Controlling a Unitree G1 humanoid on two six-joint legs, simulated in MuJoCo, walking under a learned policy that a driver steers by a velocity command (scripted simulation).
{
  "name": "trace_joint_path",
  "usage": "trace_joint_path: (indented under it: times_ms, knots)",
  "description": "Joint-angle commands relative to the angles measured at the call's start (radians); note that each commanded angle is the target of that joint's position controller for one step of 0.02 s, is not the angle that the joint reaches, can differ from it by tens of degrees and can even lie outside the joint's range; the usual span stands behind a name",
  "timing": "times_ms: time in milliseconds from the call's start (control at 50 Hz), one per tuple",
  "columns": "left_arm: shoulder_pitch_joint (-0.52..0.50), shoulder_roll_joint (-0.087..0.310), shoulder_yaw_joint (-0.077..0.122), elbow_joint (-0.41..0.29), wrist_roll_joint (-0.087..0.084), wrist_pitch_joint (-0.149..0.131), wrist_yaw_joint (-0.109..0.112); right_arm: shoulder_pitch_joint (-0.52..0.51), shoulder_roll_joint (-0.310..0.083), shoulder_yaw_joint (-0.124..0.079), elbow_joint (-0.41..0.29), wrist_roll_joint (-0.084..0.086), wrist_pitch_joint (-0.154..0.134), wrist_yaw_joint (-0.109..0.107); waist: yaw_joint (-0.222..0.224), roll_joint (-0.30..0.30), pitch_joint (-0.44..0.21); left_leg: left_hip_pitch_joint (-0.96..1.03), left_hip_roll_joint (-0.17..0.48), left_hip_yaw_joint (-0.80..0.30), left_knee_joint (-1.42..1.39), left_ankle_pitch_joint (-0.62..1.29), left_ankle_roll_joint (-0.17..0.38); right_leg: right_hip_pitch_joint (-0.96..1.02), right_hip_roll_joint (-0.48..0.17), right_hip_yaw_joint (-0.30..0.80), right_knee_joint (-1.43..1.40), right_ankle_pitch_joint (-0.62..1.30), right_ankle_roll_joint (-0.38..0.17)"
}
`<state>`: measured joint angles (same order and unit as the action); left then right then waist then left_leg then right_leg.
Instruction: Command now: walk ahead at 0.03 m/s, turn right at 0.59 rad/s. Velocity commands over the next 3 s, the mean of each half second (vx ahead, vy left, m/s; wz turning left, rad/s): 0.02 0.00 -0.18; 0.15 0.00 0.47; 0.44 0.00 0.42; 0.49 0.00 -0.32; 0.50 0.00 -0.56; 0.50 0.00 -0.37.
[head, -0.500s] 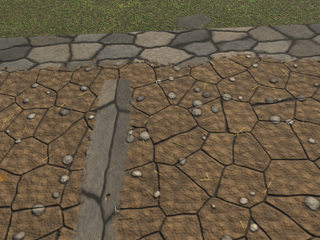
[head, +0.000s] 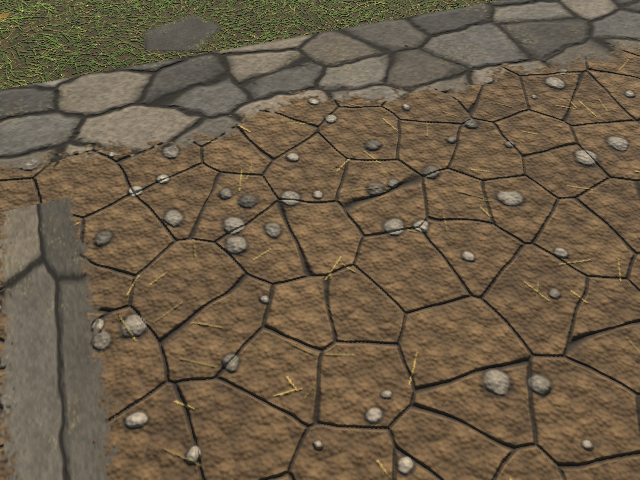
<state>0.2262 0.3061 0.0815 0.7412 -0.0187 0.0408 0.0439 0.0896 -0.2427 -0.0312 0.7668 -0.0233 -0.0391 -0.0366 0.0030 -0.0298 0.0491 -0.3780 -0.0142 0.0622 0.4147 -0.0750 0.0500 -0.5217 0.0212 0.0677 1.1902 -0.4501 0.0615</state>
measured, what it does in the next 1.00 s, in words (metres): steps on the spot, turning left: right foot, then left foot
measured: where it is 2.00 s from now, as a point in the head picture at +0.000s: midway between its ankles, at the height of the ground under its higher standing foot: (228, 416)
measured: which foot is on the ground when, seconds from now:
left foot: down 0.00-0.24, up 0.26-0.76, down 0.78-1.00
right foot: up 0.00-0.22, down 0.24-0.76, up 0.78-1.00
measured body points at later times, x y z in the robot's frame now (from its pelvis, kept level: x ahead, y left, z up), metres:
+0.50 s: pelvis +0.02 -0.05 +0.01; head +0.03 -0.08 +0.45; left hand +0.18 +0.18 -0.09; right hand +0.08 -0.34 -0.13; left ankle +0.01 +0.10 -0.68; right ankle +0.01 -0.14 -0.74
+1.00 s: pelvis +0.06 +0.02 +0.01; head +0.08 +0.06 +0.46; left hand +0.16 +0.33 -0.09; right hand +0.19 -0.23 -0.09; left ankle -0.02 +0.07 -0.74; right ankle +0.20 -0.14 -0.66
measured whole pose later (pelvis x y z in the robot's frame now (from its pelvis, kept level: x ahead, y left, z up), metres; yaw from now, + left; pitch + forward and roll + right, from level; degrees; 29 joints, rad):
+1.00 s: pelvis +0.06 +0.02 +0.01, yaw +15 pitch +3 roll -3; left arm 0.14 0.32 0.10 0.74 0.01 -0.08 0.00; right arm 0.39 -0.24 -0.05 0.74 0.01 -0.05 0.00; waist -0.02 -0.04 -0.01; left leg -0.10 -0.04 -0.07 0.31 -0.25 0.08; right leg -0.65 -0.06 0.05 0.93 -0.11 0.02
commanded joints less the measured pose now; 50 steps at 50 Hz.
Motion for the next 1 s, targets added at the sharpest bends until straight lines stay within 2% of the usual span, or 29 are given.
trace_joint_path:
  times_ms: [20, 80, 160, 200, 220, 240, 260, 280, 300, 320, 360, 380, 420, 480, 520, 600, 680, 720, 740, 760, 780, 800, 820, 840, 860, 880, 900, 920, 1000]
  knots:
    - [0.079, 0.024, 0.003, -0.069, 0.002, 0.002, 0.002, -0.003, -0.143, -0.037, -0.052, 0.001, -0.003, -0.01, 0.007, 0.141, -0.132, 0.136, 0.268, -0.189, -0.183, 0.085, 0.222, -0.013, -0.053, -0.029, -0.071, 0.043, 0.012]
    - [0.033, 0.019, -0.009, -0.104, 0.011, -0.004, -0.006, 0.005, -0.175, -0.048, -0.048, 0.008, 0.005, -0.014, -0.007, 0.131, -0.169, 0.158, 0.303, -0.173, -0.186, 0.07, 0.239, 0.037, -0.08, -0.032, -0.203, 0.061, -0.003]
    - [0.037, 0.037, -0.01, -0.109, 0.013, -0.006, -0.022, 0.006, -0.198, -0.055, -0.038, 0.026, 0.019, 0.002, -0.009, 0.162, -0.165, 0.138, 0.298, -0.14, -0.172, -0.024, 0.218, 0.157, -0.054, -0.077, -0.395, 0.08, -0.042]
    - [0.078, 0.032, -0.009, -0.095, 0.015, -0.008, -0.031, -0.001, -0.193, -0.05, -0.03, 0.042, 0.027, 0.007, 0.022, 0.155, -0.16, 0.122, 0.287, -0.123, -0.118, -0.051, 0.183, 0.256, -0.03, -0.108, -0.589, 0.171, -0.08]
    - [0.108, 0.037, -0.004, -0.08, 0.018, -0.008, -0.035, 0.02, -0.174, -0.044, -0.018, 0.048, 0.032, 0.009, 0.033, 0.15, -0.161, 0.093, 0.264, -0.101, -0.071, -0.056, 0.146, 0.331, -0.002, -0.128, -0.69, 0.208, -0.104]
    - [0.124, 0.062, 0.003, -0.082, 0.024, -0.007, -0.034, 0.068, -0.138, -0.034, 0.003, 0.049, 0.032, 0.015, 0.034, 0.112, -0.154, 0.028, 0.221, -0.061, 0.008, -0.127, 0.069, 0.414, -0.037, -0.062, -0.787, 0.268, -0.138]
    - [0.12, 0.139, 0.015, -0.105, 0.034, -0.004, -0.022, 0.079, -0.049, -0.007, -0.017, 0.011, 0.029, 0.031, -0.006, -0.138, -0.165, -0.136, 0.117, 0.054, 0.275, -0.359, -0.041, 0.508, -0.285, 0.253, -0.862, 0.419, -0.212]
    - [0.052, 0.175, 0.016, -0.129, 0.06, -0.015, -0.026, 0.038, -0.083, -0.023, -0.04, 0.011, 0.023, 0.024, -0.003, -0.232, -0.108, -0.211, 0.05, -0.01, 0.392, -0.532, -0.068, 0.327, -0.422, 0.365, -0.912, 0.447, -0.359]
    - [0.019, 0.106, -0.001, -0.131, 0.074, -0.04, -0.031, 0.01, -0.14, -0.039, -0.032, 0.02, 0.029, 0.018, 0.011, -0.142, -0.089, -0.161, 0.079, -0.083, 0.492, -0.474, -0.07, 0.263, -0.364, 0.292, -0.935, 0.376, -0.352]
    - [-0.019, 0.06, -0.014, -0.112, 0.071, -0.064, -0.035, 0.056, -0.135, -0.045, -0.002, 0.03, 0.038, 0.019, -0.02, -0.13, -0.081, -0.145, 0.074, -0.103, 0.521, -0.397, -0.069, 0.254, -0.303, 0.204, -0.93, 0.366, -0.303]
    - [-0.071, 0.027, -0.023, -0.098, 0.047, -0.087, -0.035, 0.125, -0.137, -0.056, 0.058, 0.025, 0.057, 0.009, -0.036, -0.114, -0.074, -0.131, 0.065, -0.14, 0.579, -0.305, -0.091, 0.273, -0.253, 0.105, -0.914, 0.44, -0.25]
    - [-0.073, 0.021, -0.026, -0.091, 0.047, -0.092, -0.029, 0.13, -0.137, -0.06, 0.06, 0.031, 0.058, 0.008, -0.041, -0.107, -0.071, -0.121, 0.049, -0.158, 0.607, -0.29, -0.1, 0.28, -0.246, 0.073, -0.903, 0.519, -0.249]
    - [-0.057, 0.039, -0.018, -0.081, 0.043, -0.087, -0.014, 0.114, -0.138, -0.064, 0.043, 0.042, 0.055, 0.006, -0.026, -0.1, -0.077, -0.166, 0.033, -0.161, 0.609, -0.29, -0.119, 0.362, -0.26, 0.045, -0.878, 0.599, -0.262]
    - [-0.015, 0.065, -0.002, -0.065, 0.031, -0.063, 0.009, 0.07, -0.115, -0.057, 0.007, 0.044, 0.061, 0.006, 0.016, -0.086, -0.082, -0.225, 0.047, -0.131, 0.568, -0.329, -0.147, 0.47, -0.308, 0.061, -0.861, 0.606, -0.291]
    - [-0.013, 0.078, 0.007, -0.062, 0.03, -0.051, 0.017, 0.056, -0.102, -0.051, -0.016, 0.045, 0.069, 0.01, 0.031, -0.082, -0.081, -0.226, 0.062, -0.107, 0.544, -0.359, -0.154, 0.485, -0.333, 0.063, -0.861, 0.593, -0.308]
    - [-0.044, 0.103, 0.023, -0.061, 0.03, -0.043, 0.015, 0.054, -0.088, -0.044, -0.053, 0.043, 0.076, 0.023, 0.033, -0.088, -0.093, -0.146, 0.069, -0.048, 0.457, -0.385, -0.135, 0.457, -0.347, 0.015, -0.849, 0.654, -0.322]
    - [-0.069, 0.129, 0.036, -0.055, 0.016, -0.04, 0.008, 0.061, -0.096, -0.048, -0.086, 0.048, 0.081, 0.045, 0.02, -0.108, -0.123, -0.06, 0.05, -0.001, 0.332, -0.356, -0.086, 0.461, -0.366, -0.021, -0.807, 0.716, -0.306]
    - [-0.078, 0.149, 0.044, -0.05, -0.004, -0.041, 0.003, 0.09, -0.093, -0.051, -0.089, 0.052, 0.085, 0.06, -0.004, -0.108, -0.144, 0.045, 0.033, 0.035, 0.197, -0.276, -0.036, 0.414, -0.362, -0.047, -0.803, 0.454, -0.263]
    - [-0.086, 0.14, 0.043, -0.045, -0.015, -0.042, -0.002, 0.144, -0.097, -0.058, -0.069, 0.054, 0.085, 0.064, -0.033, -0.1, -0.149, 0.156, 0.004, 0.06, 0.102, -0.223, -0.002, 0.339, -0.335, -0.081, -0.769, 0.262, -0.226]
    - [-0.073, 0.093, 0.031, -0.036, -0.008, -0.046, -0.009, 0.239, -0.132, -0.077, -0.028, 0.057, 0.082, 0.058, -0.057, -0.037, -0.161, 0.325, -0.018, 0.035, 0.05, -0.238, 0.037, 0.202, -0.285, -0.141, -0.662, 0.063, -0.174]
    - [-0.12, 0.011, 0.006, -0.061, 0.021, -0.054, -0.024, 0.342, -0.225, -0.109, -0.008, 0.063, 0.074, 0.043, -0.091, 0.194, -0.14, 0.491, 0.191, -0.283, -0.053, -0.325, 0.13, -0.075, -0.177, -0.259, -0.315, -0.119, -0.085]
    - [-0.214, 0.007, 0.003, -0.143, 0.024, -0.078, -0.027, 0.357, -0.329, -0.117, -0.051, 0.034, 0.035, 0.055, -0.109, 0.302, -0.096, 0.495, 0.416, -0.81, -0.205, -0.538, 0.333, -0.395, -0.005, -0.125, -0.089, -0.24, -0.05]
    - [-0.259, 0.078, 0.019, -0.148, -0.007, -0.103, -0.037, 0.313, -0.257, -0.098, -0.065, 0.017, 0.003, 0.06, -0.114, 0.184, -0.051, 0.451, 0.426, -0.8, -0.266, -0.602, 0.346, -0.442, -0.06, 0.006, -0.003, -0.168, -0.069]
    - [-0.225, 0.117, 0.03, -0.136, -0.019, -0.116, -0.048, 0.247, -0.204, -0.077, -0.076, 0.027, -0.015, 0.054, -0.061, 0.181, -0.001, 0.42, 0.377, -0.695, -0.265, -0.589, 0.289, -0.45, -0.087, 0.018, -0.025, -0.03, -0.09]
    - [-0.182, 0.131, 0.037, -0.101, 0.002, -0.124, -0.046, 0.206, -0.172, -0.067, -0.09, 0.041, -0.023, 0.048, -0.033, 0.133, 0.011, 0.394, 0.319, -0.589, -0.251, -0.499, 0.235, -0.416, -0.111, 0.013, -0.059, 0.077, -0.088]
    - [-0.168, 0.131, 0.04, -0.087, 0.024, -0.131, -0.04, 0.181, -0.162, -0.06, -0.097, 0.045, -0.022, 0.042, -0.018, 0.122, 0.011, 0.368, 0.276, -0.513, -0.25, -0.39, 0.203, -0.374, -0.12, 0.012, -0.119, 0.164, -0.078]
    - [-0.161, 0.117, 0.039, -0.076, 0.034, -0.135, -0.04, 0.19, -0.151, -0.055, -0.101, 0.039, -0.022, 0.037, -0.014, 0.113, -0.004, 0.353, 0.235, -0.452, -0.258, -0.295, 0.181, -0.323, -0.115, 0.001, -0.138, 0.236, -0.07]
    - [-0.16, 0.098, 0.034, -0.075, 0.032, -0.14, -0.042, 0.212, -0.167, -0.058, -0.102, 0.033, -0.026, 0.034, -0.013, 0.123, -0.015, 0.348, 0.222, -0.421, -0.258, -0.193, 0.182, -0.302, -0.1, -0.012, -0.168, 0.301, -0.058]
    - [-0.221, 0.058, 0.02, -0.093, 0.025, -0.148, -0.045, 0.301, -0.179, -0.065, -0.085, 0.039, -0.029, 0.02, -0.043, 0.113, -0.019, 0.361, 0.178, -0.339, -0.234, 0.017, 0.158, -0.279, -0.064, -0.021, -0.366, 0.439, -0.026]
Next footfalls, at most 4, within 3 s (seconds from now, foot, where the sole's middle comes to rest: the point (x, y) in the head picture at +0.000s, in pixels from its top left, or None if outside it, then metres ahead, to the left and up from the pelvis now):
0.24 right None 0.05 -0.15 -0.77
0.78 left None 0.02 0.08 -0.77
1.28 right None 0.41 -0.01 -0.77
1.74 left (162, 437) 0.53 0.34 -0.77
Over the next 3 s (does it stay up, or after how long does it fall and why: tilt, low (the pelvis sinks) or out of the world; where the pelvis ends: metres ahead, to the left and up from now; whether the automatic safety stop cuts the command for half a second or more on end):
stays up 1.10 0.24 0.01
